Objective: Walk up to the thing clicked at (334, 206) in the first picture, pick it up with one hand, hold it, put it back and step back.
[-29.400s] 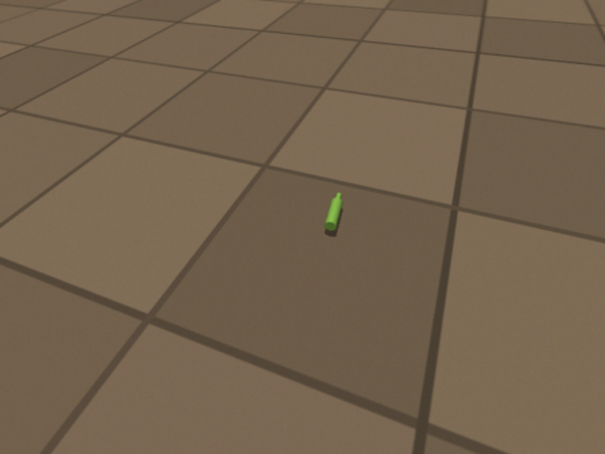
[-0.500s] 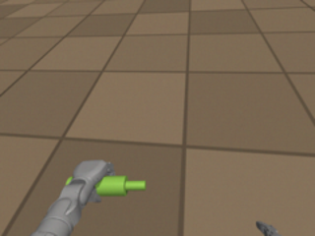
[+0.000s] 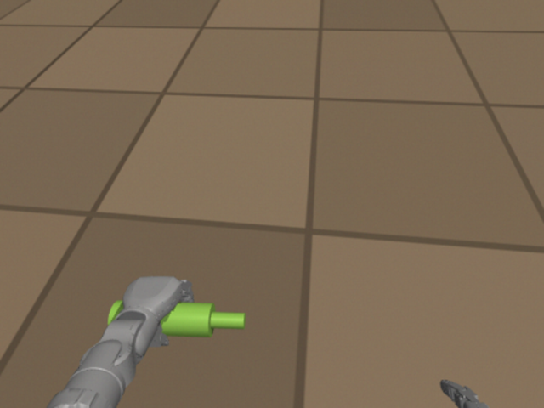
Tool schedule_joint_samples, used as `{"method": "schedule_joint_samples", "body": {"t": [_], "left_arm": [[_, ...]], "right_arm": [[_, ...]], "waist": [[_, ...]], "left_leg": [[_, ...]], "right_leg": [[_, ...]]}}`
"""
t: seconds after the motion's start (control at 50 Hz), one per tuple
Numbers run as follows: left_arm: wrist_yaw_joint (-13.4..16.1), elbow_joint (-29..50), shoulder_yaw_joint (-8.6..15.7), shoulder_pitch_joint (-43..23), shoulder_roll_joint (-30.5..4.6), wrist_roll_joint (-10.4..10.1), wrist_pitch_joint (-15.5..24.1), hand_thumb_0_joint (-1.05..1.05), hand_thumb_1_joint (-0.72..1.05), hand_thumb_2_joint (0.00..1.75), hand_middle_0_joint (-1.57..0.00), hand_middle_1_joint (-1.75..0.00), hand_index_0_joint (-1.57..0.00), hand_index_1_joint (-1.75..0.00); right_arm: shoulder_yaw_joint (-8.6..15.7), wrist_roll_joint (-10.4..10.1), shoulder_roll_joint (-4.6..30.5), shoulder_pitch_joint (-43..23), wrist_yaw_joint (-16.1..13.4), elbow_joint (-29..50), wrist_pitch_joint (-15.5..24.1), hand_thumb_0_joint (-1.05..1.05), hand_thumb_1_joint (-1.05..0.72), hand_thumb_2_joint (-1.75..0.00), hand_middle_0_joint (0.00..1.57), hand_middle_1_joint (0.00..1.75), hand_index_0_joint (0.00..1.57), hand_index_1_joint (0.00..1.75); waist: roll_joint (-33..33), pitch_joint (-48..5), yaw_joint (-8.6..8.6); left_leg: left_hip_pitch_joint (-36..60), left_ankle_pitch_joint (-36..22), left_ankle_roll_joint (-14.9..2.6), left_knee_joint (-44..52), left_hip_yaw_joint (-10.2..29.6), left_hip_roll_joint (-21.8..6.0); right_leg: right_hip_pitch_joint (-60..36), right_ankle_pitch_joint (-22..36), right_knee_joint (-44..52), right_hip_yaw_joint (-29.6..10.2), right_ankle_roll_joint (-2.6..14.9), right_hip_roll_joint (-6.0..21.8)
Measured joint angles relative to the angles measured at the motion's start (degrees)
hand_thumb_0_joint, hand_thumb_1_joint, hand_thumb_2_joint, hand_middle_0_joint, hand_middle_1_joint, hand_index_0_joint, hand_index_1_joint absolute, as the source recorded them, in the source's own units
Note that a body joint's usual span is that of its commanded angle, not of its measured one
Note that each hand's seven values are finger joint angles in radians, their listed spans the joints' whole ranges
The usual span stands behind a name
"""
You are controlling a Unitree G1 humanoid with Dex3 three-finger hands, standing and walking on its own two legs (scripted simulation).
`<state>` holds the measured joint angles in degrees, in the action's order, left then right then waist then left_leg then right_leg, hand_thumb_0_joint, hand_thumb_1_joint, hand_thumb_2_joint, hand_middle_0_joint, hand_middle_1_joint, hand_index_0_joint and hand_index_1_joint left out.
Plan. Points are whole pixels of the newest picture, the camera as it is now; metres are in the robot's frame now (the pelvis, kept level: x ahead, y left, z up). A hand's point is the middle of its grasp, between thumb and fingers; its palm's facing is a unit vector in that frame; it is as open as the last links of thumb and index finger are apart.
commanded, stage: crouch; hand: left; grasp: from above
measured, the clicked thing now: (180, 318) +0.30 +0.20 -0.11
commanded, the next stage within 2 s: lower in 1.58 s
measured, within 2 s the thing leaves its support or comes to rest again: neither
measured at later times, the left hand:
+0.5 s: hand (195, 324) +0.36 +0.23 -0.32, palm faces -0.43 +0.05 -0.90, open 8.8 cm
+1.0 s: hand (211, 336) +0.39 +0.23 -0.50, palm faces -0.45 +0.01 -0.89, open 8.8 cm
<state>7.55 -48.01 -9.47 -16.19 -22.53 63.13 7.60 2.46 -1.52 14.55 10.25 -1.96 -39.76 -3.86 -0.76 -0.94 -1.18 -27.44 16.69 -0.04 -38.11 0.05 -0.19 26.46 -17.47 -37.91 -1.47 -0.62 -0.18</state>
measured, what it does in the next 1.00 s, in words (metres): lowers itself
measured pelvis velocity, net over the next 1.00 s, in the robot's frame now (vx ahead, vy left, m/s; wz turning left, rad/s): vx -0.06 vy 0.01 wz -0.06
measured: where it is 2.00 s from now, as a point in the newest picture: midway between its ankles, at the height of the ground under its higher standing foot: outside the picture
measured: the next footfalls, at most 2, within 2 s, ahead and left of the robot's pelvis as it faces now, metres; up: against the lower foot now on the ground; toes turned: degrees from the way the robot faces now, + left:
none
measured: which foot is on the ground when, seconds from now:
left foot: down 0.00-1.00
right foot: down 0.00-1.00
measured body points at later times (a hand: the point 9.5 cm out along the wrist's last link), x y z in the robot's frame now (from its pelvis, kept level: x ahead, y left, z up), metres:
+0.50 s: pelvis -0.05 +0.01 -0.20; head +0.12 +0.02 +0.22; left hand +0.38 +0.23 -0.27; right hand -0.02 -0.27 -0.32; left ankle +0.02 +0.12 -0.72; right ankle +0.02 -0.13 -0.72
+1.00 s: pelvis -0.06 +0.01 -0.32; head +0.18 +0.04 +0.06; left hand +0.41 +0.23 -0.45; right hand +0.00 -0.28 -0.44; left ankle +0.02 +0.12 -0.72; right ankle +0.02 -0.13 -0.72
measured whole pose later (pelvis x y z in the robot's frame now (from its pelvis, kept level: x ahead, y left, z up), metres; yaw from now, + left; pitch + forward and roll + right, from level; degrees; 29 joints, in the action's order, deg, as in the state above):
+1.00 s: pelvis -0.06 +0.01 -0.32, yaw -4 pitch +39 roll -6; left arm 25.1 -76.0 2.1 -47.9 -31.9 73.2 9.6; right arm 1.0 7.1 14.3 8.9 4.5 -42.4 3.8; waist -0.9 -8.8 -11.2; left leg -119.1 38.8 -0.2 -119.2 4.6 0.2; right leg 115.1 -40.0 -116.3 2.7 -1.5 -1.3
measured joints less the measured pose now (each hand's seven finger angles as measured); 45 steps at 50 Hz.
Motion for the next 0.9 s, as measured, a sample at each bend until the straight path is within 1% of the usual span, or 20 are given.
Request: {"method": "schedule_joint_samples", "body": {"t": [0.06,0.12,0.2,0.28,0.34,0.38,0.46,0.5,0.56,0.66,0.76,0.84,0.9], "left_arm": [[3.6,-4.6,0.0,-3.3,-0.1,2.4,0.1,0.0,0.12,0.52,-0.77,-0.56,-0.78,-0.55],[6.8,-8.7,0.4,-6.5,-0.3,4.0,0.1,0.0,0.12,0.51,-0.77,-0.56,-0.78,-0.55],[10.1,-13.9,1.2,-11.1,-0.7,5.4,-0.2,0.0,0.12,0.5,-0.76,-0.57,-0.78,-0.55],[12.2,-17.1,2.4,-14.9,-1.1,5.6,-0.9,0.0,0.13,0.5,-0.76,-0.57,-0.77,-0.56],[12.9,-18.4,3.4,-17.3,-1.5,5.7,-1.5,0.0,0.13,0.49,-0.76,-0.57,-0.77,-0.55],[13.2,-18.7,4.6,-18.7,-2.0,5.9,-1.6,0.0,0.14,0.49,-0.76,-0.57,-0.77,-0.55],[13.2,-19.8,6.3,-21.4,-3.1,6.0,-2.5,0.0,0.14,0.49,-0.76,-0.56,-0.77,-0.55],[13.1,-20.7,7.2,-22.8,-3.7,6.0,-2.7,0.0,0.14,0.49,-0.76,-0.56,-0.77,-0.54],[12.4,-21.8,7.9,-24.2,-4.5,5.4,-2.7,0.0,0.14,0.49,-0.76,-0.55,-0.78,-0.53],[11.6,-23.5,8.7,-26.0,-5.9,5.2,-1.1,0.0,0.13,0.48,-0.78,-0.54,-0.79,-0.52],[12.5,-24.2,9.3,-27.1,-6.9,6.6,1.3,0.0,0.12,0.49,-0.79,-0.52,-0.8,-0.51],[14.3,-24.5,10.2,-28.1,-7.7,8.1,2.5,0.0,0.11,0.5,-0.8,-0.51,-0.81,-0.5],[15.7,-24.8,10.8,-28.8,-8.2,9.2,2.7,0.0,0.11,0.5,-0.8,-0.5,-0.82,-0.49]], "right_arm": [[0.7,0.8,0.4,0.2,0.8,-0.5,0.3,0.01,-0.89,-0.9,0.21,0.3,0.2,0.3],[1.4,1.5,0.9,1.0,1.4,-0.7,0.7,0.01,-0.89,-0.9,0.21,0.3,0.2,0.3],[1.9,2.2,1.5,2.3,1.7,-1.0,1.3,0.01,-0.9,-0.9,0.2,0.3,0.2,0.3],[2.2,2.8,1.7,3.5,1.4,-1.6,2.2,0.01,-0.9,-0.9,0.2,0.3,0.2,0.3],[2.2,3.3,1.5,4.2,0.9,-2.4,2.7,0.01,-0.9,-0.9,0.2,0.3,0.2,0.3],[2.0,3.6,1.2,4.3,0.8,-2.8,2.8,0.01,-0.9,-0.9,0.2,0.3,0.2,0.3],[1.5,4.3,0.2,4.4,0.7,-3.0,3.2,0.01,-0.9,-0.9,0.2,0.3,0.2,0.3],[1.1,4.5,-0.3,4.2,0.9,-3.0,3.5,0.01,-0.9,-0.9,0.2,0.3,0.2,0.3],[0.6,4.9,-0.9,3.8,1.3,-3.1,4.3,0.01,-0.9,-0.9,0.21,0.3,0.2,0.3],[-0.3,5.5,-1.4,2.8,2.5,-3.2,5.4,0.01,-0.9,-0.9,0.21,0.3,0.2,0.3],[-0.9,6.3,-1.3,1.4,3.7,-3.5,6.4,0.01,-0.9,-0.9,0.21,0.3,0.2,0.3],[-1.2,7.3,-1.0,0.2,4.8,-3.3,7.1,0.01,-0.9,-0.9,0.21,0.3,0.2,0.3],[-1.2,7.9,-0.8,-0.5,5.5,-3.1,7.3,0.01,-0.9,-0.9,0.21,0.3,0.2,0.3]], "waist": [[0.3,-1.6,-0.48],[0.4,-3.5,-1.22],[0.3,-5.7,-2.65],[-0.2,-7.6,-4.12],[-0.8,-8.8,-5.16],[-1.1,-9.3,-5.94],[-1.6,-9.7,-7.14],[-1.9,-9.8,-7.51],[-2.2,-9.9,-7.89],[-2.4,-9.9,-8.22],[-1.8,-9.6,-8.46],[-1.0,-9.0,-8.92],[-0.4,-8.8,-9.28]], "left_leg": [[-7.9,2.5,0.12,-7.1,0.5,-0.2],[-16.5,5.3,0.1,-14.9,0.9,-0.3],[-28.1,8.7,-0.02,-25.2,1.2,-0.3],[-39.5,11.7,-0.25,-34.9,1.3,-0.4],[-47.5,13.7,-0.5,-41.8,1.4,-0.4],[-52.3,14.8,-0.64,-46.0,1.4,-0.4],[-60.8,16.3,-0.83,-53.1,1.4,-0.3],[-64.6,16.8,-0.95,-56.1,1.4,-0.3],[-69.8,17.5,-1.06,-60.2,1.5,-0.2],[-77.5,18.6,-1.11,-66.5,2.2,0.1],[-83.7,19.8,-0.87,-72.0,3.0,0.4],[-87.2,20.7,-0.6,-75.6,3.7,0.6],[-89.1,21.4,-0.4,-77.9,4.0,0.5]], "right_leg": [[7.5,-2.3,-6.5,0.5,0.02,-0.3],[15.8,-5.0,-13.9,0.8,-0.15,-0.5],[27.2,-8.4,-24.0,1.1,-0.36,-0.7],[38.4,-11.4,-33.5,1.2,-0.53,-0.9],[46.3,-13.3,-40.2,1.2,-0.7,-1.0],[51.1,-14.4,-44.4,1.2,-0.83,-1.1],[59.5,-16.0,-51.5,1.2,-1.01,-1.1],[63.2,-16.6,-54.4,1.2,-1.11,-1.1],[68.2,-17.4,-58.4,1.4,-1.19,-1.1],[75.4,-18.7,-64.5,2.0,-1.28,-1.0],[81.1,-20.2,-69.8,2.8,-1.25,-0.8],[84.3,-21.3,-73.2,3.4,-1.17,-0.8],[86.2,-21.9,-75.4,3.7,-1.02,-0.9]]}}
